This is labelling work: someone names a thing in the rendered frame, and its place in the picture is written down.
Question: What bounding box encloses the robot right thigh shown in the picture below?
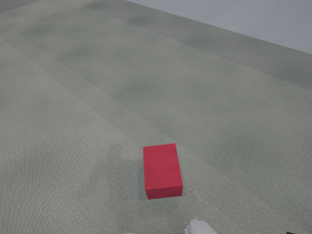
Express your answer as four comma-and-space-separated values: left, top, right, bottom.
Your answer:
184, 220, 218, 234

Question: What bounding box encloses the carton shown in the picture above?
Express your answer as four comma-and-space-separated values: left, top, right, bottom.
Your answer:
142, 143, 183, 200

